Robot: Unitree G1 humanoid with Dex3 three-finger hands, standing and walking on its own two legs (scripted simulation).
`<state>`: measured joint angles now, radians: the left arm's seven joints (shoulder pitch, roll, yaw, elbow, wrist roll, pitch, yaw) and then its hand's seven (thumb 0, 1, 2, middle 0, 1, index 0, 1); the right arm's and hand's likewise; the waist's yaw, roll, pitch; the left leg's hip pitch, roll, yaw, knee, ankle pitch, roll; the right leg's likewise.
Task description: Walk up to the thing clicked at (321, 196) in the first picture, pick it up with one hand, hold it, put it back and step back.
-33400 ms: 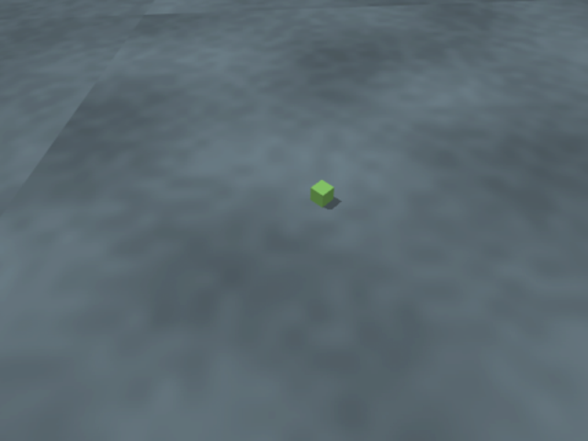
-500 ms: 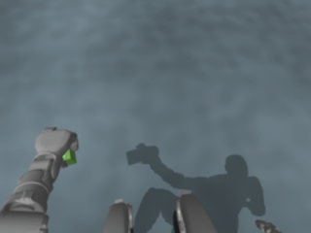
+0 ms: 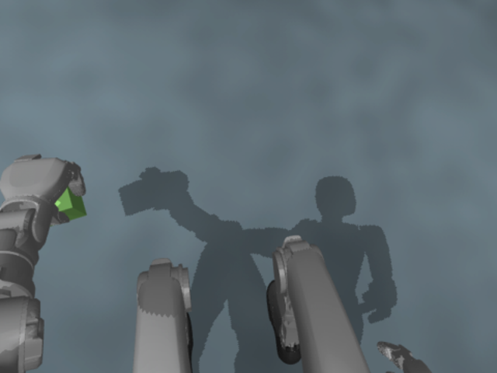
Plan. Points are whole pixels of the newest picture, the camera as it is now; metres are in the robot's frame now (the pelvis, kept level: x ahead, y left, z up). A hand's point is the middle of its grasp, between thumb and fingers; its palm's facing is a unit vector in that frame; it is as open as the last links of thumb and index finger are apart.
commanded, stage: crouch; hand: left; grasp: from above
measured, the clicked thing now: (51, 198) +0.44 +0.31 -0.21
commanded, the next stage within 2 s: lower in 0.80 s
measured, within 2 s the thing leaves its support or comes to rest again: neither
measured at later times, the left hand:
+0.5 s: hand (64, 202) +0.44 +0.30 -0.25, palm faces -0.50 -0.04 -0.87, open 6.8 cm
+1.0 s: hand (68, 202) +0.45 +0.31 -0.29, palm faces -0.49 -0.05 -0.87, open 6.8 cm
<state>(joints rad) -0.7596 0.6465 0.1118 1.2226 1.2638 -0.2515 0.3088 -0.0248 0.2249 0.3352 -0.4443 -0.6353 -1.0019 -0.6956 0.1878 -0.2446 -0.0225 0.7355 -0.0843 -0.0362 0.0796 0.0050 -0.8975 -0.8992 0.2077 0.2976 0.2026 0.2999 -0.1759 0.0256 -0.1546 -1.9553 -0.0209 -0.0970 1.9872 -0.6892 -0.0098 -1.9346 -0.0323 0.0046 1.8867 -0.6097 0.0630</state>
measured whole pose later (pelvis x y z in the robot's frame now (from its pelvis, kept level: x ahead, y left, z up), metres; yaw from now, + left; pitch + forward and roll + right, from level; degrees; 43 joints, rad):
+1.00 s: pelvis -0.01 +0.01 -0.11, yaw -3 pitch +37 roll -10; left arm -0.96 0.85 0.19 1.44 1.36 -0.32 0.35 -0.02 0.17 0.36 -0.51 -0.59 -1.10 -0.62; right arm 0.17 -0.28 0.05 0.71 -0.14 -0.02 0.17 0.00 -0.91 -0.90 0.21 0.30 0.20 0.30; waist -0.25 -0.01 -0.04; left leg -2.27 -0.05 -0.13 2.35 -0.72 0.00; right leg -2.22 -0.02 0.00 2.21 -0.64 0.07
